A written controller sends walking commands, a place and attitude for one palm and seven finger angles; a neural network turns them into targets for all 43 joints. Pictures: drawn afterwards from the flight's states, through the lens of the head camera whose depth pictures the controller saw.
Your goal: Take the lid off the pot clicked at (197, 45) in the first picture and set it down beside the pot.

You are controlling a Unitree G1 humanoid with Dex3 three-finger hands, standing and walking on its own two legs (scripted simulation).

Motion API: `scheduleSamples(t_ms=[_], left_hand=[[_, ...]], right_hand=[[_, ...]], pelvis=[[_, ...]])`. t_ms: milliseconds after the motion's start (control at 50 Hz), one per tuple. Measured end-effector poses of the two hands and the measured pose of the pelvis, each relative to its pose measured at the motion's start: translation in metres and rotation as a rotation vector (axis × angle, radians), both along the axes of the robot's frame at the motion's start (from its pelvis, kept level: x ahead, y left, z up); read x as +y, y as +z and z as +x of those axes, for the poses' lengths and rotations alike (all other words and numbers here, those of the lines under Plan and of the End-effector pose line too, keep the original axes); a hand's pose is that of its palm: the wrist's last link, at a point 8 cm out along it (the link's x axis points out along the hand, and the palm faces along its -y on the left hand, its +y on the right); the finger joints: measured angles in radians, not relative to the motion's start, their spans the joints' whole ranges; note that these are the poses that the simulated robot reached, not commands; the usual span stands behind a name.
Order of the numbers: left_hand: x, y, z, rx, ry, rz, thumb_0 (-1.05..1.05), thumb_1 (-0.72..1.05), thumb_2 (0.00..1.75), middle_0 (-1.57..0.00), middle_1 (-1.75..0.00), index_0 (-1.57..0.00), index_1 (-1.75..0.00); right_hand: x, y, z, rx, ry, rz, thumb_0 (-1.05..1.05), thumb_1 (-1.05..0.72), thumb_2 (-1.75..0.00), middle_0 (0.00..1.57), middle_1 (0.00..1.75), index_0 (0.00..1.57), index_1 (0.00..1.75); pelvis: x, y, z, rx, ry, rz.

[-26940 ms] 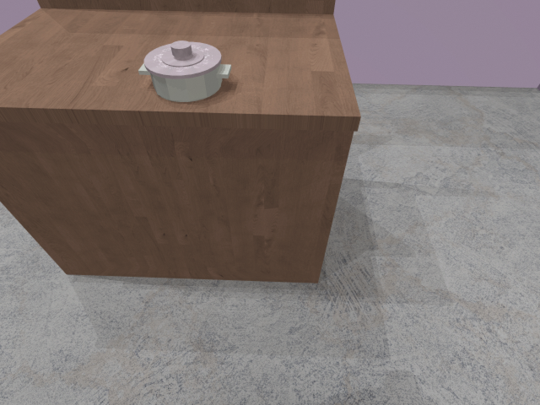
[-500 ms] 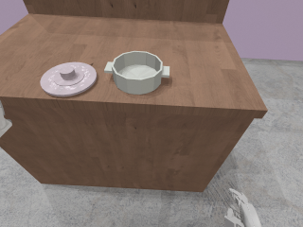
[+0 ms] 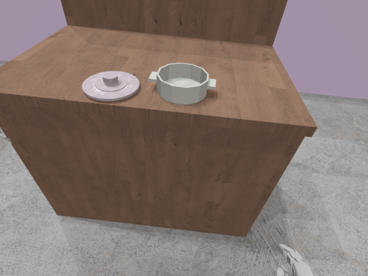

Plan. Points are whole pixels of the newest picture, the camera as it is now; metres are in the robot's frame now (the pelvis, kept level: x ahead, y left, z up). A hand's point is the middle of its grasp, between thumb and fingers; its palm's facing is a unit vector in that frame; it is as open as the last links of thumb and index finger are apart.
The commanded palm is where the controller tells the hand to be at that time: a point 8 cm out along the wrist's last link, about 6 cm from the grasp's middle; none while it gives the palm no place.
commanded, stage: step back with the hand held close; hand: left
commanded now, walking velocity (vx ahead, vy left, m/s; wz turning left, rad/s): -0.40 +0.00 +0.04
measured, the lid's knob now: (110, 78) +0.66 +0.28 +0.11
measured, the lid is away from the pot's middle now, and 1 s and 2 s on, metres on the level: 0.23 0.23 0.23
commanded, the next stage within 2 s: stop stepping back and stand still in 0.18 s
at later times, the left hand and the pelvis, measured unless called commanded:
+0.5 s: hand out of the picture +0.06 +0.25 +0.30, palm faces +0.49 -0.81 -0.33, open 7.4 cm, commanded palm +0.01 +0.31 +0.30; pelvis -0.12 +0.03 +0.00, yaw +0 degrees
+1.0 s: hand out of the picture +0.00 +0.29 +0.33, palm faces +0.62 -0.77 -0.15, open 7.4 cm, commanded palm -0.07 +0.32 +0.30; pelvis -0.19 +0.03 +0.00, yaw +3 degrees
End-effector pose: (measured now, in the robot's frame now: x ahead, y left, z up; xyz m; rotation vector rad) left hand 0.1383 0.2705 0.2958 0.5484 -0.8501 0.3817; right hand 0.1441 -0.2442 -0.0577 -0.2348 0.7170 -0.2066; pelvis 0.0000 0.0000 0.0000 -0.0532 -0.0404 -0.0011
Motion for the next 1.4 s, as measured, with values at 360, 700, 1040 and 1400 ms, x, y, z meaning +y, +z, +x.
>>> scheduleSamples(t_ms=[360, 700, 1040, 1400], left_hand=[[-0.003, -0.004, -0.073, 0.094, -0.088, 0.059, 0.01, 0.89, 0.9, -0.21, -0.31, -0.22, -0.31], [0.041, 0.008, -0.149, 0.022, 0.054, -0.04, 0.01, 0.89, 0.9, -0.21, -0.31, -0.21, -0.3], [0.067, 0.022, -0.173, -0.104, 0.098, -0.113, 0.01, 0.89, 0.9, -0.21, -0.31, -0.21, -0.31], [-0.012, -0.456, -0.258, 1.893, 0.214, -0.817, -0.06, 1.03, 0.9, -0.21, -0.3, -0.21, -0.3]], right_hand=[[0.028, -0.021, -0.106, 0.058, 0.005, 0.063, 0.01, -0.9, -0.89, 0.2, 0.3, 0.2, 0.3], [0.048, 0.01, -0.157, -0.028, 0.028, 0.04, 0.01, -0.9, -0.89, 0.2, 0.3, 0.2, 0.3], [0.06, -0.004, -0.186, 0.007, 0.049, 0.085, 0.01, -0.9, -0.89, 0.2, 0.3, 0.2, 0.3], [0.006, -0.062, -0.269, 0.507, -0.006, -0.03, 0.01, -0.91, -0.89, 0.2, 0.3, 0.2, 0.3]], pelvis=[[0.014, -0.001, -0.1, 0.034, -0.011, -0.001], [0.025, 0.014, -0.159, -0.002, 0.032, 0.01], [0.031, 0.007, -0.187, -0.013, 0.057, 0.002], [0.024, -0.018, -0.161, 0.043, 0.109, 0.049]])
